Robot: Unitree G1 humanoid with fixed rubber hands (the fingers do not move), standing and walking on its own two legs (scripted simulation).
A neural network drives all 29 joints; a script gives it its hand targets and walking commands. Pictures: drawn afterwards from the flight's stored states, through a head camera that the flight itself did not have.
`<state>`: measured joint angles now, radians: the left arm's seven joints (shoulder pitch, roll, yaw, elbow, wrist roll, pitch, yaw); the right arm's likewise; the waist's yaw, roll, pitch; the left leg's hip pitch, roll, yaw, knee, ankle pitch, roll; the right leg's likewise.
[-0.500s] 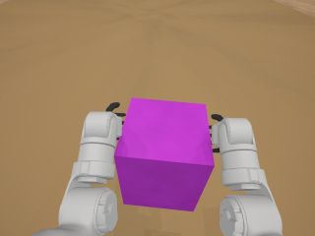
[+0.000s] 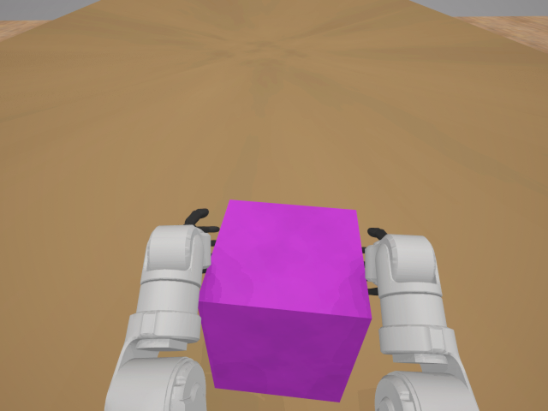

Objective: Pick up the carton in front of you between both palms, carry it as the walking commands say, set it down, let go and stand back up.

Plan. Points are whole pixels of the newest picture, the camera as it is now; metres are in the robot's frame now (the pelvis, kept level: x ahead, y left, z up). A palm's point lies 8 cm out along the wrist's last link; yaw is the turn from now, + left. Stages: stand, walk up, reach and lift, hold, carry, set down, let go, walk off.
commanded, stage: carry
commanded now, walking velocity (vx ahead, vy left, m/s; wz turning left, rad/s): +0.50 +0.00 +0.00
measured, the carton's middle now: (284, 300) +0.33 +0.00 +0.01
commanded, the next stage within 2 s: none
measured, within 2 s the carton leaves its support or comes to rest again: neither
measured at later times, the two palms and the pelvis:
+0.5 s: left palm (208, 187) +0.51 +0.15 +0.11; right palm (356, 202) +0.49 -0.13 +0.10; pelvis +0.22 +0.02 +0.01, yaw -1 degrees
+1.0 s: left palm (222, 119) +0.86 +0.17 +0.09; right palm (325, 127) +0.84 -0.11 +0.08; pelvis +0.55 +0.04 -0.02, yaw -2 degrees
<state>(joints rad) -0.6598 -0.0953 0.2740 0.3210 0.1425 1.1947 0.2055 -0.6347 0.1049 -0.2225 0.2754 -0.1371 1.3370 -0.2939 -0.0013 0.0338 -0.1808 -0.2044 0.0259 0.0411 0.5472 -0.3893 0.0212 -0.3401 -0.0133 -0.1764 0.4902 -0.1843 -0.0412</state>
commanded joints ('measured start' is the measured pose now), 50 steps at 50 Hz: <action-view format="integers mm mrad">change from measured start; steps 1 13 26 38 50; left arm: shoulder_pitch -457 -199 -128 -151 -96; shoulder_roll -1182 -1148 -1138 -1183 -1108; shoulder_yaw -492 -742 -760 -790 -781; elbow -61 -348 -367 -449 -381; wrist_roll -425 -443 -439 -495 -430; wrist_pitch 53 75 46 15 57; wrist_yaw -384 -399 -391 -410 -400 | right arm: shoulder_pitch -762 -378 -386 -356 -282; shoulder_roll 1165 1089 1092 1130 1078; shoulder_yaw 469 678 745 743 738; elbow -214 -433 -495 -549 -501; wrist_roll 487 440 494 471 459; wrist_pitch -88 -104 -104 -156 -121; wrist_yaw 450 433 468 438 464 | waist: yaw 35 -26 2 27 -26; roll -194 243 40 -181 88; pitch -169 -212 -149 -187 -260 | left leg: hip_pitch -517 445 25 -433 468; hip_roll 14 343 182 62 394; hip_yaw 24 -409 87 79 -445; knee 227 -309 -175 162 -270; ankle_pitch -164 -17 168 153 376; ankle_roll -3 160 26 -33 208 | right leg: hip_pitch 514 -295 246 506 -367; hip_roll -400 -23 -17 -280 -60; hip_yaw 590 3 -48 184 159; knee -265 258 -80 -275 840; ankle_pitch -96 -319 47 250 -290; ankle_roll -196 65 33 -86 36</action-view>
